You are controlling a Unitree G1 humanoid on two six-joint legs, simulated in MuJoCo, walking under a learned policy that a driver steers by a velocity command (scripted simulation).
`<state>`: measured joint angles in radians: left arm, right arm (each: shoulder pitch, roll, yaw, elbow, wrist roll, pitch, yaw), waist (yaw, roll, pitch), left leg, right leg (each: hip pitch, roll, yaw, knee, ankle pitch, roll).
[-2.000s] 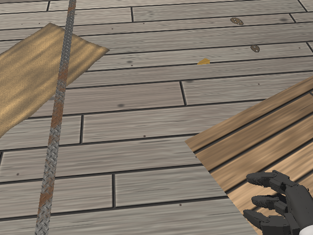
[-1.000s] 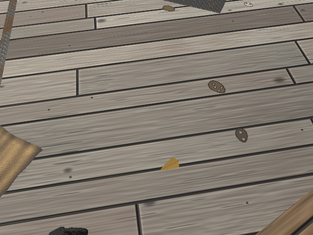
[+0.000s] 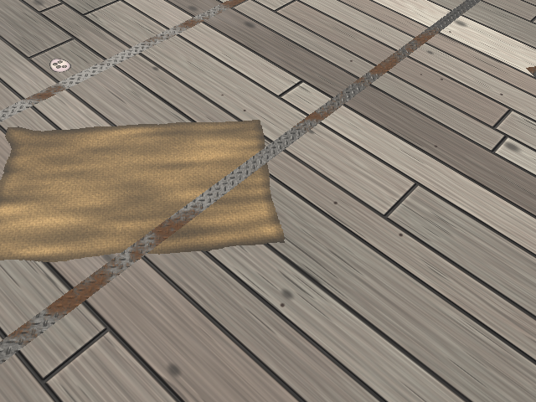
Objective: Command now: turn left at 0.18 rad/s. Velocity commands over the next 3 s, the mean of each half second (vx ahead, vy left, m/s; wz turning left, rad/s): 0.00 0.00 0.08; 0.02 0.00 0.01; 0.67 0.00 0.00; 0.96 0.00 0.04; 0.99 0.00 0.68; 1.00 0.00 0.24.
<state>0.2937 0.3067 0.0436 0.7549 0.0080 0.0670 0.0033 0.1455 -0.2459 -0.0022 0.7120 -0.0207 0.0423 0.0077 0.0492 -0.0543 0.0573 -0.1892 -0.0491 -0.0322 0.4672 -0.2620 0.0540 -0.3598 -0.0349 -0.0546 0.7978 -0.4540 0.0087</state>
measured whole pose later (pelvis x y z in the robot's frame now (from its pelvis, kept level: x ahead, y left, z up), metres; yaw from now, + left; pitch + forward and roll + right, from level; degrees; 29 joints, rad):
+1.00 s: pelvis -0.02 -0.03 +0.00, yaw +1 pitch -1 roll +0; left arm 0.30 0.18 0.00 1.08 0.01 0.01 0.03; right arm 0.26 -0.18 0.00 1.16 -0.02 0.02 -0.03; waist 0.00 0.00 0.01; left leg -0.19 -0.04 -0.06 0.44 -0.30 0.03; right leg -0.14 0.03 -0.01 0.42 -0.30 -0.05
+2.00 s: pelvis +0.61 +0.01 -0.01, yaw +3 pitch +0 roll -2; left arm 0.50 0.22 0.05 1.07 0.02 -0.12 -0.02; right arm 0.08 -0.23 -0.03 0.83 -0.03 -0.07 0.05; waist 0.04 0.03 0.01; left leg -0.79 0.13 -0.02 0.98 -0.02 0.09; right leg 0.06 0.12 -0.13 0.22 -0.28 -0.10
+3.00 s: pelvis +1.55 +0.27 -0.02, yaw +31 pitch +3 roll -1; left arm 0.59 0.25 0.03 0.98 0.00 -0.12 -0.02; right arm -0.10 -0.25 0.03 0.65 -0.04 -0.08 0.06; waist 0.11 0.01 0.02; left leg -0.70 0.04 0.06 0.60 0.03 0.12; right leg 0.24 0.04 -0.04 0.06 -0.34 -0.03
